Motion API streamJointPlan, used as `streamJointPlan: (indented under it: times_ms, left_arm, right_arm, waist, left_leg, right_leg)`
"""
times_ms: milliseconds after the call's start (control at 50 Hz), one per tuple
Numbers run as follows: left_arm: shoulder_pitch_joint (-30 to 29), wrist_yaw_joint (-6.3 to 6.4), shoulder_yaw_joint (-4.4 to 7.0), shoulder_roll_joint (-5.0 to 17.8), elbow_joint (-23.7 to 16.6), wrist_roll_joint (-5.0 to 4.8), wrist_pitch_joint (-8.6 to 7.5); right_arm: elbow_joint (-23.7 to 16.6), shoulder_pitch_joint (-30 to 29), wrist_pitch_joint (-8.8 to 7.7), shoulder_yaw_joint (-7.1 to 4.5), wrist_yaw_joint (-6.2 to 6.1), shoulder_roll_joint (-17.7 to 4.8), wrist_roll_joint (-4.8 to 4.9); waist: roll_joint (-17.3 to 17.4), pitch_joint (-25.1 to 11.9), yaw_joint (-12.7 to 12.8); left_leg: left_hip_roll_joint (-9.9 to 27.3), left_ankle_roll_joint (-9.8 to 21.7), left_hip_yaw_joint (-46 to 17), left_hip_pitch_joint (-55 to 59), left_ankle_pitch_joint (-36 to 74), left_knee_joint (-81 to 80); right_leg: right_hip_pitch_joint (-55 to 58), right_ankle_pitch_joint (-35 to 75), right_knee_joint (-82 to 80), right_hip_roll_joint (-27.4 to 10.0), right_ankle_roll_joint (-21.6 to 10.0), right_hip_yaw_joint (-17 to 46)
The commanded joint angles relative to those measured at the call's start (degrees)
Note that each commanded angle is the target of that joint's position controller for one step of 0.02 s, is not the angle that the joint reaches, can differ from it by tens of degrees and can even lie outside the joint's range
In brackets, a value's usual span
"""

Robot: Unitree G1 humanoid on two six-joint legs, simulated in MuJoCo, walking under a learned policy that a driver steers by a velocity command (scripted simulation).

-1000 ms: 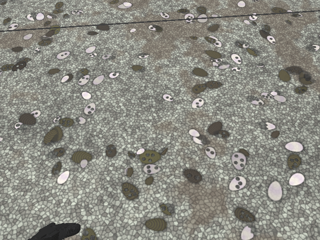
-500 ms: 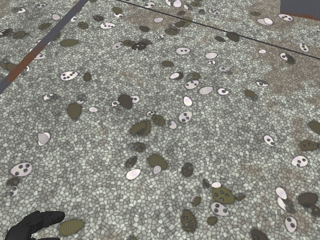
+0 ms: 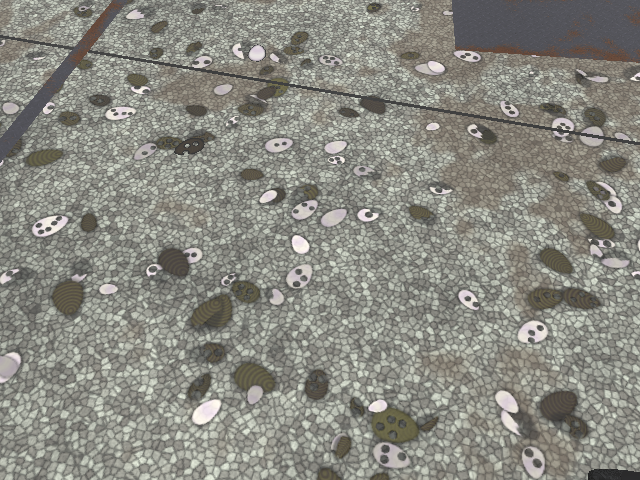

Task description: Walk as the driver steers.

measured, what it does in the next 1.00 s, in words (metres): steps on the spot: right foot, then left foot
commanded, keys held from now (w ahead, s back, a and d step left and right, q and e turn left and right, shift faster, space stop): e+shift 0.46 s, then q+shift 0.54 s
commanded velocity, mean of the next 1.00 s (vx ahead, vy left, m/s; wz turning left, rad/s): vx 0.00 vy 0.00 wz -0.29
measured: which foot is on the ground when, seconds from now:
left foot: down 0.00-0.46, up 0.48-0.96, down 0.98-1.00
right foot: down 0.00-0.00, up 0.02-0.44, down 0.46-1.00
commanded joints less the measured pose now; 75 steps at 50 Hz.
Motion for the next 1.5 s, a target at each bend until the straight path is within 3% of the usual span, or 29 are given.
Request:
streamJointPlan:
  times_ms: [20,40,60,100,200,380,440,460,480,500,540,580,620,720,880,960,980,1000,1020,1040,1080,1120,1160,1300,1320,1400,1460,1480,1500]
  left_arm:
    - [-0.7,0.0,1.45,4.2,-6.6,0.24,-1.0]
    - [0.5,-0.19,2.73,8.8,-5.7,1.36,-1.73]
    - [1.4,-0.44,3.39,10.5,-4.2,1.05,-1.6]
    - [2.9,-0.47,2.9,8.1,-2.6,1.11,-0.69]
    - [-4.7,-1.87,0.45,4.0,-7.3,0.51,-0.84]
    - [-6.3,-3.72,0.2,3.5,-9.5,0.74,0.9]
    - [-0.1,-3.73,1.96,5.3,-7.9,0.67,1.58]
    - [6.6,-2.49,3.88,9.8,-6.2,0.91,1.32]
    - [7.1,-1.28,5.09,17.8,-7.4,1.36,0.83]
    - [4.4,-1.86,3.61,14.7,-9.8,3.59,-1.01]
    - [0.4,-1.94,0.78,7.0,-7.5,2.59,-2.77]
    - [-5.1,-1.18,-1.19,2.9,-6.7,2.08,-3.08]
    - [-7.6,-0.81,-2.42,0.4,-5.3,4.02,-3.93]
    - [-5.5,0.27,-0.16,7.0,-2.7,4.11,-3.14]
    - [-6.5,0.25,0.6,6.1,-1.6,3.36,-2.5]
    - [-7.5,-0.3,1.34,6.7,-1.3,1.2,-2.23]
    - [-5.0,-0.72,1.26,5.4,0.0,0.93,-2.35]
    - [-5.3,-0.93,0.8,3.4,-1.0,2.45,-2.69]
    - [-11.7,-0.67,-0.43,0.8,-6.2,4.28,-3.28]
    - [-13.9,-0.56,0.3,3.7,-5.4,3.97,-3.34]
    - [-12.1,0.0,0.59,4.1,-4.4,2.74,-3.7]
    - [-9.1,-0.75,1.14,5.5,-3.2,2.88,-4.56]
    - [-10.0,-1.82,1.01,5.0,-3.2,2.07,-5.75]
    - [-14.9,-2.79,0.22,3.4,-3.1,1.41,-9.8]
    - [-11.8,-3.95,-1.05,2.9,-0.8,6.83,-5.85]
    - [-16.8,-4.0,-1.52,3.8,-4.4,4.27,-4.62]
    - [-4.8,-2.67,-0.81,6.4,-1.8,3.25,-6.34]
    - [6.2,-1.85,0.12,9.0,1.2,4.39,-7.09]
    - [16.2,-0.93,1.35,14.8,2.9,6.59,-7.75]
  right_arm:
    - [-2.5,2.9,0.05,-3.03,0.06,-11.8,-3.45]
    - [-4.0,0.2,-0.5,-2.45,-0.09,-9.4,-4.16]
    - [-4.7,-2.9,-0.72,-1.47,-0.65,-6.2,-3.54]
    - [-4.7,-4.8,-0.8,-0.96,-1.73,-5.1,-1.83]
    - [-2.5,2.9,0.55,-1.38,-2.8,-7.5,-2.41]
    - [-0.6,1.4,0.48,-3.25,-0.17,-11.5,0.05]
    - [0.5,0.5,0.13,-3.27,0.42,-10.6,1.65]
    - [1.3,3.0,-0.27,-2.9,0.76,-9.1,1.2]
    - [-2.3,3.2,-0.92,-0.96,0.99,-3.8,-2.62]
    - [-2.3,0.7,-1.16,-1.04,0.71,-6.4,-2.7]
    - [-1.0,-2.0,-0.11,-1.4,-0.08,-8.5,0.25]
    - [1.6,1.4,1.13,-0.95,-0.89,-7.5,-0.82]
    - [4.2,6.3,1.9,-0.25,-0.55,-5.5,-0.32]
    - [1.0,1.9,2.78,-0.24,-0.51,-8.1,0.47]
    - [-2.2,2.1,3.72,-0.26,1.17,-5.1,0.52]
    - [-2.9,5.7,4.51,-1.16,2.24,-5.2,0.95]
    - [-2.1,8.9,4.48,-2.17,1.51,-7.2,0.67]
    - [-2.4,12.8,4.12,-4.55,0.19,-14.8,0.5]
    - [-3.9,13.0,2.89,-5.35,0.31,-20.8,-1.61]
    - [-4.3,12.7,1.33,-4.44,1.06,-17.0,-2.14]
    - [-4.0,7.6,0.26,-3.67,0.3,-14.5,-0.09]
    - [-4.0,7.9,0.52,-2.4,-0.61,-11.2,2.09]
    - [-4.5,8.9,-0.12,-2.0,-0.78,-11.4,1.2]
    - [-3.4,12.9,-1.51,-1.91,-1.68,-12.7,1.0]
    - [-1.7,14.7,-0.35,-2.75,0.86,-15.2,-2.78]
    - [-2.6,13.8,0.0,-2.4,2.75,-13.5,-1.87]
    - [-4.4,5.9,-0.94,-2.33,2.0,-13.6,-1.76]
    - [-3.8,5.7,-1.88,-1.28,1.84,-10.7,-1.84]
    - [-4.4,7.4,-3.07,0.65,1.74,-4.4,-1.1]
  waist:
    - [17.3,-8.2,0.2]
    - [13.0,-6.6,0.9]
    - [8.8,-5.5,1.9]
    - [7.3,-4.0,1.7]
    - [8.6,-4.3,-3.9]
    - [10.5,-5.4,-3.2]
    - [9.2,-8.4,1.4]
    - [2.6,-11.1,4.3]
    - [-17.0,-13.0,0.5]
    - [-12.8,-22.1,3.7]
    - [-3.5,-14.6,2.2]
    - [-2.6,-11.4,-1.2]
    - [-4.0,-11.2,-3.4]
    - [-5.3,-5.3,0.3]
    - [-3.5,-5.3,0.1]
    - [-3.7,-8.1,-2.9]
    - [-0.3,-8.8,-4.0]
    - [12.6,-9.2,-4.9]
    - [24.0,-11.5,-4.6]
    - [12.5,-14.6,-7.2]
    - [6.1,-9.1,-2.9]
    - [6.9,-9.7,-1.9]
    - [8.7,-6.8,-2.4]
    - [12.4,-2.0,-4.1]
    - [15.3,-2.6,-5.5]
    - [13.2,0.7,-6.2]
    - [10.4,-1.2,2.1]
    - [6.2,-6.2,7.0]
    - [-9.8,-13.4,10.3]
  left_leg:
    - [25.3,12.1,-25.0,12.2,13.5,-12.1]
    - [29.0,15.1,-23.8,9.1,18.4,-11.6]
    - [25.4,13.5,-17.1,7.5,19.3,-10.6]
    - [19.4,10.4,-7.6,9.0,20.0,-9.1]
    - [19.9,13.2,0.8,15.3,30.1,-9.0]
    - [23.7,10.3,11.8,13.8,33.3,-5.0]
    - [22.2,5.3,16.6,10.7,36.6,7.5]
    - [18.2,0.9,18.5,0.7,28.4,19.5]
    - [10.1,-4.1,18.5,-22.9,-21.8,38.3]
    - [6.8,-5.2,5.3,-27.1,-26.6,48.3]
    - [10.8,-3.2,3.1,-26.2,-18.2,45.3]
    - [11.7,-3.8,3.4,-18.9,-10.5,39.1]
    - [11.0,-4.8,3.6,-9.9,-5.2,33.2]
    - [10.7,-4.9,5.0,-12.6,-6.8,26.0]
    - [11.6,-3.3,8.2,-13.9,-10.0,21.4]
    - [8.3,0.5,11.8,-4.4,-1.9,6.6]
    - [6.8,2.9,9.8,2.6,6.5,0.3]
    - [15.8,8.3,-6.2,14.1,30.2,-4.0]
    - [27.4,21.1,-28.9,19.0,43.6,-5.1]
    - [27.7,22.7,-25.9,19.6,38.5,-6.4]
    - [21.0,16.4,-17.3,15.4,29.1,-6.4]
    - [17.5,14.2,-17.8,13.3,-2.9,-11.3]
    - [16.9,14.4,-21.7,12.0,-19.8,-16.0]
    - [13.2,13.5,-21.2,7.1,-13.1,-15.2]
    - [9.7,12.2,-19.9,6.0,-15.1,-14.4]
    - [9.9,13.1,-26.1,1.0,-15.7,-12.8]
    - [9.7,10.5,-27.9,-9.8,-12.1,-7.6]
    - [6.7,9.0,-22.6,-14.0,-5.8,2.9]
    - [-1.0,7.0,-11.9,-20.1,-7.6,24.9]
  right_leg:
    - [-15.5,-23.3,16.4,3.0,-0.7,-3.3]
    - [-16.1,-22.1,27.8,-3.0,1.3,-3.9]
    - [-15.5,-18.3,32.1,-4.1,2.1,-5.5]
    - [-18.1,-10.9,37.4,-5.4,3.8,-7.3]
    - [-21.5,-6.7,31.8,-9.1,6.5,-13.8]
    - [-6.8,-7.1,12.1,-8.9,1.9,-20.8]
    - [6.9,-1.7,-1.8,-5.1,-2.9,-22.5]
    - [20.8,14.6,-6.8,-6.0,-6.7,-16.2]
    - [35.9,47.9,-2.6,-22.1,-15.1,6.5]
    - [32.7,42.9,-6.5,-30.2,-25.1,16.0]
    - [24.8,32.4,-7.8,-24.2,-18.7,1.5]
    - [16.4,28.5,-9.3,-19.8,-14.9,-5.6]
    - [10.9,28.4,-11.1,-17.5,-14.0,-12.0]
    - [12.0,15.0,-14.2,-21.5,-15.8,-12.1]
    - [17.3,20.1,-11.7,-25.0,-14.8,-16.4]
    - [17.5,22.8,-2.7,-24.5,-9.1,-22.4]
    - [13.4,18.0,4.3,-21.4,-5.4,-25.4]
    - [-1.2,1.4,20.9,-14.8,0.1,-29.3]
    - [-18.7,-28.7,34.7,-4.2,4.0,-22.3]
    - [-21.2,-29.2,41.7,-5.2,3.6,-13.1]
    - [-22.6,-18.0,39.2,-6.7,1.8,-10.8]
    - [-20.4,-8.4,33.3,-7.2,1.0,-10.3]
    - [-21.3,-3.2,27.5,-5.7,1.1,-10.4]
    - [-14.6,3.0,6.8,-2.2,3.7,-9.8]
    - [-13.5,1.4,9.8,-2.6,4.4,-14.2]
    - [-8.7,-3.3,4.2,-3.0,4.5,-13.3]
    - [13.5,-2.0,-2.3,-4.0,1.1,-12.3]
    - [26.4,-3.8,-2.2,-6.2,-0.5,-12.4]
    - [36.9,-26.0,-10.7,-18.7,-3.1,4.9]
